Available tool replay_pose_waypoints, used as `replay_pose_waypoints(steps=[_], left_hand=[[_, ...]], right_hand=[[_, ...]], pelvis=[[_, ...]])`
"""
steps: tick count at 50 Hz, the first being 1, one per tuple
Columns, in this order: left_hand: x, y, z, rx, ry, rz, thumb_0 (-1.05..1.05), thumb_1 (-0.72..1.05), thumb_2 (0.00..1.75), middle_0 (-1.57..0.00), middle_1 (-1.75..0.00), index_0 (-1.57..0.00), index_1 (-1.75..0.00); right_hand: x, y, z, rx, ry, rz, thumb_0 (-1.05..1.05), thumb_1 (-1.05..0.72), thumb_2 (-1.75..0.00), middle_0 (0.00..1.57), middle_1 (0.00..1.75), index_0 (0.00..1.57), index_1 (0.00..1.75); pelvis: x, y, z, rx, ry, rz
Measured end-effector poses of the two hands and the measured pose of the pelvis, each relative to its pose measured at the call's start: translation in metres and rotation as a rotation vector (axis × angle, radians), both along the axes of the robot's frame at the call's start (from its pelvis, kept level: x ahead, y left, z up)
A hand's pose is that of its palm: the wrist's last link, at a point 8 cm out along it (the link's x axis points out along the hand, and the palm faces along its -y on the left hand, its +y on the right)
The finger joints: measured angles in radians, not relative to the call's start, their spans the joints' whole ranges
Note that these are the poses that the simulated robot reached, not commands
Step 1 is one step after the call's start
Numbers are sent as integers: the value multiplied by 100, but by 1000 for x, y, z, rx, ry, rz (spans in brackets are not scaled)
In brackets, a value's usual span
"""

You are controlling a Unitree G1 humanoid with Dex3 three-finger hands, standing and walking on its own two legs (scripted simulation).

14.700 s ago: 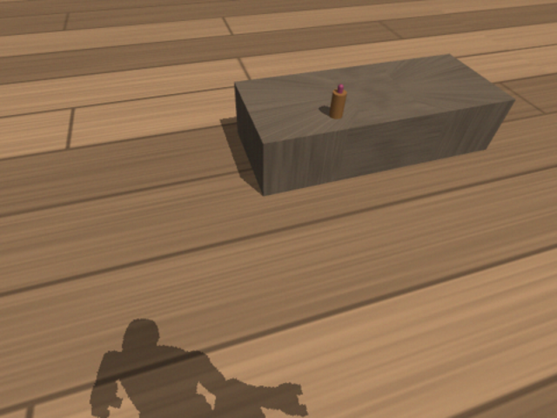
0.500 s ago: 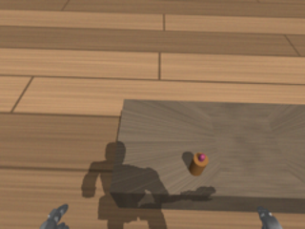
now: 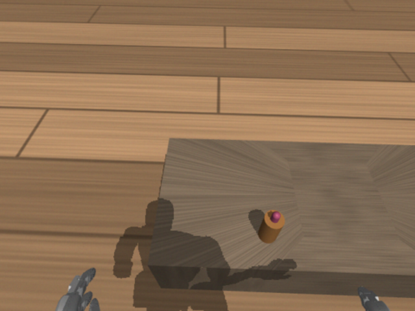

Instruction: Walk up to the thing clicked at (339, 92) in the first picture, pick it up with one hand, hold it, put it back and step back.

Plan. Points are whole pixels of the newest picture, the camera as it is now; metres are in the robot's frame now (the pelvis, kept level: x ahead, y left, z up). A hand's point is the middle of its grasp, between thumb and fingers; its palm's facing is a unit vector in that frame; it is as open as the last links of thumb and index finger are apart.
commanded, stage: go down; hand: right
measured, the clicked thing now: (271, 224) +0.44 -0.21 -0.32
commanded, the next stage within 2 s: approach in 1.82 s
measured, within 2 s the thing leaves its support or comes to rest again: neither
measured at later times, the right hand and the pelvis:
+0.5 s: hand (363, 306) +0.18 -0.29 -0.09, palm faces +0.17 +0.93 -0.33, open 17.5 cm; pelvis -0.02 +0.01 -0.01, yaw -1 degrees
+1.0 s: hand (380, 244) +0.29 -0.36 -0.06, palm faces +0.20 +0.97 -0.17, open 17.3 cm; pelvis -0.04 +0.00 -0.04, yaw +1 degrees
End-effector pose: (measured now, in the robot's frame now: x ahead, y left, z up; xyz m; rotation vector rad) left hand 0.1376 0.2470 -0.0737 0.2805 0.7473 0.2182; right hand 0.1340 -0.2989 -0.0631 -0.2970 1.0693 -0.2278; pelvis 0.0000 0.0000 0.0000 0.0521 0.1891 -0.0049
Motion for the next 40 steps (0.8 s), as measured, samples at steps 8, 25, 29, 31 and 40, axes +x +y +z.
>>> replay_pose_waypoints(steps=[8,25,29,31,40], left_hand=[[-5,1,2,16,-37,8,1,89,90,-20,-30,-19,-30],[-15,6,-7,71,-31,-12,1,88,90,-21,-29,-20,-30],[-22,9,-12,83,0,-13,1,88,90,-21,-29,-20,-30],[-27,13,-14,90,15,-5,1,88,90,-21,-29,-20,-30],[-66,31,-30,104,147,41,0,88,91,-20,-29,-19,-30]], right_hand=[[-7,-4,4,-5,-17,-5,-1,56,-4,5,5,5,6],[25,-36,9,-2,-181,-68,-1,54,-5,5,6,5,6],[60,-56,18,13,-281,-71,-1,53,-5,5,5,5,5],[76,-65,22,25,-312,-65,-1,52,-5,5,5,5,5],[112,-88,26,105,-396,-23,-1,49,-5,5,5,5,5]], pelvis=[[-6,1,-3,2,-1,-3],[-20,5,-12,4,16,-13],[-24,6,-15,5,30,-13],[-24,6,-16,5,38,-10],[-27,1,-25,3,86,18]])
